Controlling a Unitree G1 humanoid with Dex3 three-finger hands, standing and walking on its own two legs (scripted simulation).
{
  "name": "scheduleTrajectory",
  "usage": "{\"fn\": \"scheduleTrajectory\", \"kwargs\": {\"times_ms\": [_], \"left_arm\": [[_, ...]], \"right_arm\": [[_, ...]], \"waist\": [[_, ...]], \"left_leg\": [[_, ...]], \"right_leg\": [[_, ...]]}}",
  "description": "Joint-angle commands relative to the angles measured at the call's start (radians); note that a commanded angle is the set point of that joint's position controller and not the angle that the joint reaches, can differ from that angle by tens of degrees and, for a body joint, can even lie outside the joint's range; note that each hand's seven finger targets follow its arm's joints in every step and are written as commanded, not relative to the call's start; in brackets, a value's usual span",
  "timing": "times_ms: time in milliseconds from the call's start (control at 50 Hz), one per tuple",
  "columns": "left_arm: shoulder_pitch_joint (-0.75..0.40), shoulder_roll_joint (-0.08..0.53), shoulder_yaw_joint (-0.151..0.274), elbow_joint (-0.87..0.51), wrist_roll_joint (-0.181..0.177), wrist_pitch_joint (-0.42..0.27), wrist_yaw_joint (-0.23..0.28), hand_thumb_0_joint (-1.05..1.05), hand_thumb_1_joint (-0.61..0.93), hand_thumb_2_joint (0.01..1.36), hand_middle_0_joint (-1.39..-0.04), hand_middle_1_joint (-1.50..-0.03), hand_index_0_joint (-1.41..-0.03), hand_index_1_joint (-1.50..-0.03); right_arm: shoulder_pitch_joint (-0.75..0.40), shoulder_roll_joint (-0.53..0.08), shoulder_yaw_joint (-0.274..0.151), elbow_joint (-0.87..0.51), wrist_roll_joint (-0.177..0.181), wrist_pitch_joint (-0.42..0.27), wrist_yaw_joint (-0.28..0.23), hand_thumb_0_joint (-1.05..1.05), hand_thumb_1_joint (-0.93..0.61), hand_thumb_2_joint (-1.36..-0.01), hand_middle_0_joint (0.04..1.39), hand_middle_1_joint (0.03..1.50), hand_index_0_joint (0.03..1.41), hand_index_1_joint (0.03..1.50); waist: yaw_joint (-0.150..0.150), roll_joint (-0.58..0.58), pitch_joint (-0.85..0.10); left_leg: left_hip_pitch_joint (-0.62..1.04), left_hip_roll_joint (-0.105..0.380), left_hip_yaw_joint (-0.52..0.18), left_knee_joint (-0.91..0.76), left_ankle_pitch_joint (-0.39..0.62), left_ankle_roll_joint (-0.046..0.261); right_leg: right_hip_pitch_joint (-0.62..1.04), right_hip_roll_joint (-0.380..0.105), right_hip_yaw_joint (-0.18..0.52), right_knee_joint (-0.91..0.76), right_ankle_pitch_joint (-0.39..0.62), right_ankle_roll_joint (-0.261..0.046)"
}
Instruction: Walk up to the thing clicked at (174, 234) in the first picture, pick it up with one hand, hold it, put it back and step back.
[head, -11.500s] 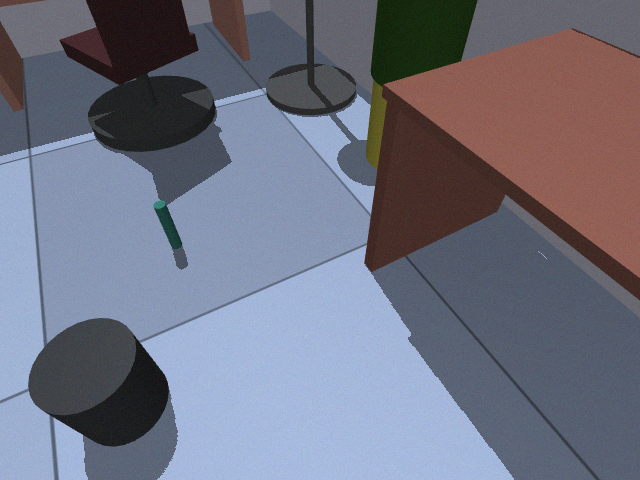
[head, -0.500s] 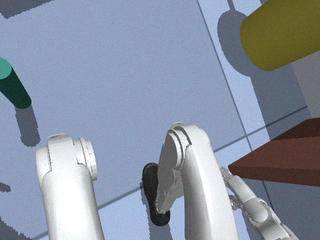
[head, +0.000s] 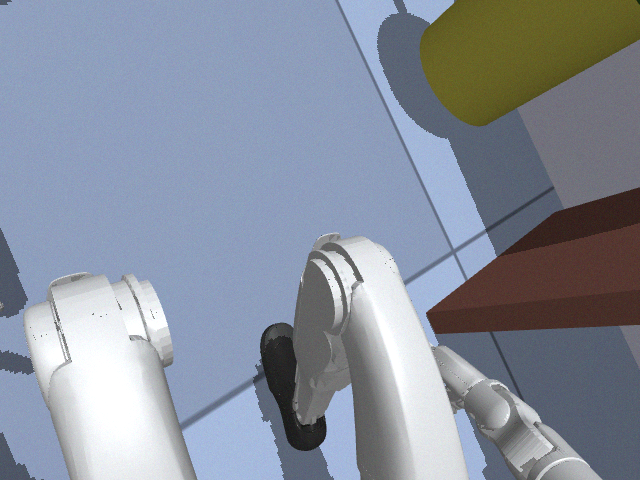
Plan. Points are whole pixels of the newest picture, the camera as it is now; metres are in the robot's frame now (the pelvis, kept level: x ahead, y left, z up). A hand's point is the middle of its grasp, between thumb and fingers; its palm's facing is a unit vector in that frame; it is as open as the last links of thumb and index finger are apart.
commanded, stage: close in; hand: left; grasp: from the side
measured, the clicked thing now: out of the picture +0.44 +0.30 -0.17
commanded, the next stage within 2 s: rest palm in 0.24 s
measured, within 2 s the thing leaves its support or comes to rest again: leaves its support in 1.52 s
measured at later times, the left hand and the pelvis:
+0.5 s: hand out of the picture +0.41 +0.29 -0.16, palm faces +0.29 -0.96 +0.00, open 16.8 cm; pelvis +0.00 +0.00 +0.00, yaw -1 degrees
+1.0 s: hand out of the picture +0.43 +0.28 -0.16, palm faces +0.33 -0.94 -0.01, open 7.9 cm; pelvis +0.00 +0.00 +0.00, yaw -2 degrees
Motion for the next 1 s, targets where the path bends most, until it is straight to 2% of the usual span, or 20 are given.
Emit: {"fn": "scheduleTrajectory", "kwargs": {"times_ms": [0, 20, 40, 100, 120, 160, 200, 280, 320, 340, 380, 460, 520, 580, 640, 660, 740, 800, 880, 980], "left_arm": [[-0.208, 0.133, -0.045, -0.156, -0.028, -0.087, 0.024, 0.000, -0.604, 0.005, -0.064, -0.067, -0.066, -0.060], [-0.223, 0.129, -0.049, -0.139, -0.032, -0.092, 0.035, 0.000, -0.607, 0.014, -0.061, -0.065, -0.061, -0.060], [-0.204, 0.133, -0.034, -0.125, -0.034, -0.093, 0.046, 0.000, -0.611, 0.018, -0.062, -0.066, -0.061, -0.062], [-0.214, 0.149, -0.033, -0.106, -0.024, -0.110, 0.078, 0.000, -0.611, 0.039, -0.055, -0.077, -0.058, -0.071], [-0.227, 0.158, -0.033, -0.102, -0.014, -0.117, 0.089, 0.000, -0.603, 0.045, -0.056, -0.078, -0.060, -0.071], [-0.220, 0.196, -0.016, -0.099, 0.009, -0.129, 0.113, 0.000, -0.560, 0.073, -0.057, -0.087, -0.058, -0.082], [-0.220, 0.205, -0.013, -0.087, 0.024, -0.140, 0.130, 0.000, -0.535, 0.084, -0.060, -0.086, -0.060, -0.082], [-0.194, 0.178, -0.019, -0.100, 0.029, -0.151, 0.146, 0.000, -0.492, 0.096, -0.053, -0.078, -0.050, -0.076], [-0.208, 0.162, -0.046, -0.106, 0.029, -0.152, 0.150, 0.000, -0.485, 0.108, -0.057, -0.077, -0.050, -0.080], [-0.198, 0.129, -0.065, -0.089, 0.024, -0.149, 0.152, 0.000, -0.431, 0.139, -0.124, -0.094, -0.105, -0.107], [-0.225, 0.139, -0.075, -0.097, 0.023, -0.148, 0.161, 0.000, -0.416, 0.174, -0.159, -0.127, -0.140, -0.141], [-0.236, 0.113, -0.097, -0.093, 0.015, -0.149, 0.182, 0.000, -0.338, 0.212, -0.162, -0.148, -0.147, -0.159], [-0.256, 0.157, -0.072, -0.116, 0.017, -0.161, 0.201, 0.000, -0.196, 0.322, -0.329, -0.303, -0.315, -0.310], [-0.266, 0.165, -0.072, -0.102, 0.034, -0.164, 0.219, 0.000, -0.076, 0.403, -0.384, -0.365, -0.372, -0.372], [-0.249, 0.199, -0.052, -0.087, 0.053, -0.161, 0.240, 0.000, 0.040, 0.462, -0.425, -0.404, -0.410, -0.412], [-0.250, 0.204, -0.049, -0.085, 0.057, -0.159, 0.244, 0.000, 0.088, 0.482, -0.462, -0.437, -0.449, -0.442], [-0.244, 0.179, -0.065, -0.085, 0.069, -0.154, 0.252, 0.000, 0.223, 0.570, -0.545, -0.516, -0.529, -0.524], [-0.249, 0.172, -0.080, -0.090, 0.063, -0.145, 0.252, 0.000, 0.323, 0.644, -0.627, -0.599, -0.613, -0.604], [-0.282, 0.154, -0.096, -0.092, 0.049, -0.138, 0.257, 0.000, 0.460, 0.735, -0.743, -0.699, -0.729, -0.703], [-0.291, 0.192, -0.070, -0.083, 0.052, -0.144, 0.270, 0.000, 0.609, 0.856, -0.866, -0.829, -0.854, -0.830]], "right_arm": [[0.020, -0.342, -0.117, -0.030, -0.002, -0.003, -0.012, 0.000, -0.941, -0.907, 0.199, 0.300, 0.199, 0.300], [0.021, -0.343, -0.112, -0.030, -0.002, 0.001, -0.010, 0.000, -0.938, -0.907, 0.199, 0.300, 0.199, 0.300], [0.026, -0.343, -0.112, -0.030, -0.002, 0.004, -0.009, 0.000, -0.934, -0.906, 0.199, 0.300, 0.199, 0.300], [0.018, -0.341, -0.099, -0.034, -0.011, 0.013, -0.008, 0.000, -0.926, -0.904, 0.199, 0.300, 0.199, 0.300], [0.012, -0.343, -0.095, -0.038, -0.014, 0.018, -0.007, 0.000, -0.924, -0.904, 0.199, 0.300, 0.199, 0.300], [-0.002, -0.336, -0.088, -0.045, -0.021, 0.026, -0.005, 0.000, -0.920, -0.903, 0.199, 0.300, 0.199, 0.300], [-0.010, -0.340, -0.085, -0.048, -0.026, 0.032, -0.002, 0.000, -0.920, -0.904, 0.199, 0.300, 0.199, 0.300], [-0.012, -0.346, -0.082, -0.054, -0.038, 0.040, 0.002, 0.000, -0.919, -0.905, 0.199, 0.300, 0.199, 0.300], [-0.012, -0.345, -0.080, -0.051, -0.039, 0.042, 0.002, 0.000, -0.919, -0.906, 0.199, 0.300, 0.199, 0.300], [-0.018, -0.347, -0.082, -0.052, -0.038, 0.040, 0.003, 0.000, -0.911, -0.906, 0.199, 0.300, 0.199, 0.300], [-0.013, -0.343, -0.076, -0.047, -0.037, 0.040, 0.003, 0.000, -0.907, -0.905, 0.199, 0.300, 0.199, 0.300], [-0.002, -0.345, -0.072, -0.043, -0.039, 0.043, 0.005, 0.000, -0.900, -0.904, 0.199, 0.300, 0.199, 0.300], [0.001, -0.340, -0.060, -0.043, -0.042, 0.047, 0.005, 0.000, -0.898, -0.901, 0.199, 0.300, 0.199, 0.300], [-0.004, -0.341, -0.059, -0.043, -0.045, 0.057, 0.003, 0.000, -0.891, -0.899, 0.199, 0.299, 0.199, 0.299], [-0.016, -0.335, -0.054, -0.049, -0.048, 0.064, 0.004, 0.000, -0.881, -0.897, 0.199, 0.299, 0.199, 0.299], [-0.015, -0.340, -0.053, -0.051, -0.049, 0.068, 0.003, 0.000, -0.886, -0.897, 0.200, 0.299, 0.199, 0.299], [-0.016, -0.345, -0.056, -0.057, -0.052, 0.079, 0.007, 0.000, -0.880, -0.896, 0.199, 0.299, 0.199, 0.299], [-0.010, -0.340, -0.051, -0.059, -0.051, 0.081, 0.008, 0.000, -0.876, -0.895, 0.199, 0.299, 0.199, 0.299], [-0.011, -0.341, -0.053, -0.055, -0.044, 0.079, 0.006, 0.000, -0.871, -0.893, 0.199, 0.299, 0.199, 0.299], [-0.005, -0.338, -0.045, -0.054, -0.046, 0.085, 0.006, 0.000, -0.863, -0.891, 0.200, 0.299, 0.199, 0.299]], "waist": [[-0.086, 0.496, -0.579], [-0.098, 0.481, -0.568], [-0.091, 0.468, -0.569], [-0.085, 0.466, -0.550], [-0.087, 0.476, -0.530], [-0.069, 0.483, -0.518], [-0.076, 0.493, -0.492], [-0.080, 0.516, -0.534], [-0.092, 0.512, -0.530], [-0.104, 0.492, -0.525], [-0.107, 0.486, -0.532], [-0.117, 0.469, -0.537], [-0.107, 0.477, -0.556], [-0.113, 0.502, -0.533], [-0.098, 0.502, -0.511], [-0.106, 0.508, -0.504], [-0.113, 0.532, -0.504], [-0.123, 0.508, -0.533], [-0.136, 0.472, -0.510], [-0.126, 0.484, -0.527]], "left_leg": [[0.415, 0.042, 0.093, -0.330, 0.104, -0.012], [0.399, 0.040, 0.089, -0.325, 0.090, -0.010], [0.396, 0.040, 0.087, -0.325, 0.095, -0.009], [0.379, 0.039, 0.088, -0.316, 0.086, -0.007], [0.375, 0.040, 0.083, -0.325, 0.075, -0.010], [0.364, 0.042, 0.087, -0.330, 0.044, -0.008], [0.347, 0.044, 0.087, -0.337, 0.015, -0.008], [0.406, 0.047, 0.078, -0.337, 0.071, -0.017], [0.397, 0.046, 0.081, -0.329, 0.073, -0.014], [0.392, 0.044, 0.076, -0.326, 0.075, -0.013], [0.381, 0.043, 0.079, -0.318, 0.072, -0.010], [0.383, 0.041, 0.070, -0.307, 0.085, -0.009], [0.393, 0.043, 0.071, -0.300, 0.116, -0.009], [0.400, 0.048, 0.066, -0.310, 0.111, -0.014], [0.373, 0.049, 0.075, -0.312, 0.080, -0.010], [0.376, 0.051, 0.068, -0.321, 0.076, -0.013], [0.417, 0.058, 0.049, -0.344, 0.086, -0.023], [0.405, 0.053, 0.058, -0.321, 0.118, -0.015], [0.382, 0.053, 0.054, -0.315, 0.092, -0.008], [0.393, 0.056, 0.053, -0.311, 0.105, -0.008]], "right_leg": [[0.229, 0.019, -0.125, -0.171, 0.158, -0.075], [0.229, 0.019, -0.128, -0.173, 0.150, -0.071], [0.239, 0.020, -0.129, -0.174, 0.152, -0.071], [0.244, 0.025, -0.125, -0.178, 0.147, -0.071], [0.234, 0.023, -0.129, -0.174, 0.134, -0.073], [0.237, 0.026, -0.128, -0.178, 0.107, -0.075], [0.227, 0.026, -0.129, -0.177, 0.087, -0.075], [0.242, 0.027, -0.133, -0.166, 0.138, -0.074], [0.246, 0.030, -0.132, -0.170, 0.145, -0.074], [0.240, 0.029, -0.136, -0.169, 0.150, -0.071], [0.244, 0.031, -0.136, -0.174, 0.150, -0.072], [0.259, 0.036, -0.141, -0.177, 0.167, -0.068], [0.286, 0.037, -0.139, -0.175, 0.189, -0.067], [0.270, 0.037, -0.142, -0.170, 0.181, -0.069], [0.265, 0.039, -0.138, -0.181, 0.155, -0.072], [0.263, 0.038, -0.143, -0.177, 0.151, -0.071], [0.240, 0.035, -0.152, -0.165, 0.158, -0.072], [0.274, 0.041, -0.148, -0.174, 0.189, -0.068], [0.257, 0.042, -0.149, -0.185, 0.177, -0.065], [0.276, 0.044, -0.148, -0.184, 0.183, -0.064]]}}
